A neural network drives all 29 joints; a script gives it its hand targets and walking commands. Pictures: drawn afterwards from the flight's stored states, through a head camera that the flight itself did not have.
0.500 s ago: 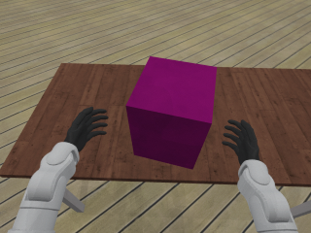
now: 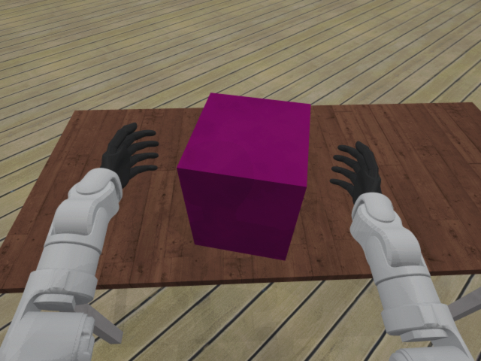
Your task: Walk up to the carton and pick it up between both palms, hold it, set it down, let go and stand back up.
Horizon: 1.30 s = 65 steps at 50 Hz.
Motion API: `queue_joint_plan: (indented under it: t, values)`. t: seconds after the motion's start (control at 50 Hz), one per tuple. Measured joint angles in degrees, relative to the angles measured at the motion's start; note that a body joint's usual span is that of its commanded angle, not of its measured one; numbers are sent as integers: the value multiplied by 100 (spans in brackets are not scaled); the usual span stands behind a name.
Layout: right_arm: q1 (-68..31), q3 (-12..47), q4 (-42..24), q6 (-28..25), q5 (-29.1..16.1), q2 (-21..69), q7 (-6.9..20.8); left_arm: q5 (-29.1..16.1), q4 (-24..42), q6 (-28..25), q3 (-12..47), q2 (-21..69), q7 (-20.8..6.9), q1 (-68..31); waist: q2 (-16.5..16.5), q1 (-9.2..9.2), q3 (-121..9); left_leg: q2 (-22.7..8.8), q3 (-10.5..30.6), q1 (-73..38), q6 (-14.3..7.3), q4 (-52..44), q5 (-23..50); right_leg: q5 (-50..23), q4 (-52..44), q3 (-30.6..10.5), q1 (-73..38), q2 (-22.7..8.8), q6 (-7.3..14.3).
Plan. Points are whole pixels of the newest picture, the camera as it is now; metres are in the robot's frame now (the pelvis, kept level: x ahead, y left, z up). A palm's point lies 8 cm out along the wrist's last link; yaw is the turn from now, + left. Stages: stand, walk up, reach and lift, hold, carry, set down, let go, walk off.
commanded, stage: reach and lift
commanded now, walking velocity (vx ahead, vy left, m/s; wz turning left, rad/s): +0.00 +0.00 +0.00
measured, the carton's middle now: (248, 178) +0.46 -0.04 +0.02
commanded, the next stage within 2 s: none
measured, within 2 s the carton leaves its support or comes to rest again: neither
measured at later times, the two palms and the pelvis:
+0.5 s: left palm (126, 122) +0.47 +0.17 +0.17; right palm (363, 153) +0.40 -0.21 +0.14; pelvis +0.00 +0.00 +0.00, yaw +0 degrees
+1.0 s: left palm (149, 162) +0.47 +0.15 +0.08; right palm (335, 185) +0.40 -0.19 +0.06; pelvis +0.00 +0.00 -0.01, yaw +0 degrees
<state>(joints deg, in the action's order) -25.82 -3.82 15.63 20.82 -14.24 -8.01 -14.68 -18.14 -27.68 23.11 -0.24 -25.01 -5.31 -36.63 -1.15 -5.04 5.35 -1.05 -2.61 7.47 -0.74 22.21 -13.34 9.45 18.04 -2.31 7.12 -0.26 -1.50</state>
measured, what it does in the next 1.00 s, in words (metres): stands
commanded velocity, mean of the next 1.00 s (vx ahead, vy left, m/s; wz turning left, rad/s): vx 0.00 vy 0.00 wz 0.00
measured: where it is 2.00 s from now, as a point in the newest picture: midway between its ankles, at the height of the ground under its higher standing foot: outside the picture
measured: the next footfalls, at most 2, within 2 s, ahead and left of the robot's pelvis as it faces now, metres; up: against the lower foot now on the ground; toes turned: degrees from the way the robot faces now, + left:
none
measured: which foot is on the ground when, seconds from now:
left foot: down 0.00-1.00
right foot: down 0.00-1.00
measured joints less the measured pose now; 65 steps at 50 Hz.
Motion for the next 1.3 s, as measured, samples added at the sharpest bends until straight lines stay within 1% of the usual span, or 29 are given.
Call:
queue_joint_plan:
  t: [0.08,0.16,0.22,0.36,0.44,0.5,0.58,0.68,0.76,0.82,0.96,1.04,1.1,1.16,1.22,1.3]
  values:
    - [-383,0,391,-93,0,-17,0,19,-355,-91,0,-1,21,-313,0,-62,-52,0,0,0,0,0,0,0,0,0,0,0,0]
    - [-820,-1,959,-127,0,-57,0,82,-839,-158,1,-1,27,-673,-2,-131,-97,0,0,0,0,1,0,-3,0,0,0,0,0]
    - [-1148,-18,1434,-172,0,-95,0,85,-1318,-290,-2,-2,48,-1010,-2,-160,-99,0,0,15,0,7,2,-3,6,0,15,0,0]
    - [-1699,-19,2200,-373,1,-106,0,84,-2208,-624,-1,-1,132,-1663,-3,-217,-248,0,0,161,0,8,7,-4,12,1,163,0,0]
    - [-2022,-2,2614,-488,-48,-106,1,84,-2543,-732,-1,-1,147,-1933,-3,-266,-308,0,0,225,0,9,7,-7,12,1,227,0,0]
    - [-2272,10,2957,-543,-60,-110,1,84,-2952,-834,-1,-1,170,-2180,-9,-305,-343,0,0,278,0,9,7,-7,12,1,280,0,-1]
    - [-2420,67,3329,-735,-94,-106,1,126,-3198,-1017,0,21,202,-2258,-9,-356,-422,-1,0,358,2,11,7,-7,12,4,360,0,-1]
    - [-2405,94,3703,-1022,-94,-43,1,260,-3829,-1394,-1,73,161,-2315,-9,-387,-434,-1,0,439,2,21,8,-8,17,6,438,0,-1]
    - [-2366,104,3827,-1344,-90,53,2,297,-4083,-1766,-1,171,156,-2305,-10,-387,-447,-2,11,659,2,102,10,-11,78,17,643,0,-1]
    - [-2339,104,3986,-1595,-7,165,15,385,-4243,-2058,0,281,156,-2285,-10,-386,-521,-2,19,864,2,162,10,-19,116,24,835,0,-1]
    - [-2297,-30,4557,-2219,309,445,41,585,-4759,-2662,-1,534,187,-2258,-10,-386,-770,-4,44,1385,10,322,3,-23,237,49,1329,0,-1]
    - [-2297,-197,4963,-2653,472,531,57,640,-5025,-2971,-2,651,264,-2252,-11,-386,-867,-6,83,1739,30,469,-3,-23,352,89,1652,0,-1]
    - [-2282,-306,5140,-2901,525,556,76,641,-5066,-3172,-2,712,347,-2232,-10,-387,-946,-8,104,2019,49,588,-4,-23,451,111,1917,0,-1]
    - [-2272,-364,5154,-3069,534,562,82,641,-5093,-3345,-2,742,391,-2231,-9,-387,-1052,-9,105,2276,49,696,-6,-23,552,113,2171,0,-1]
    - [-2274,-369,5200,-3102,542,556,89,641,-5275,-3464,-2,755,404,-2235,-8,-387,-1140,-9,106,2432,49,786,-23,-10,639,113,2326,0,-1]
    - [-2314,-432,5338,-3099,541,543,144,611,-5435,-3513,21,761,496,-2238,-8,-387,-1219,-10,108,2575,49,918,-69,37,780,114,2472,0,-1]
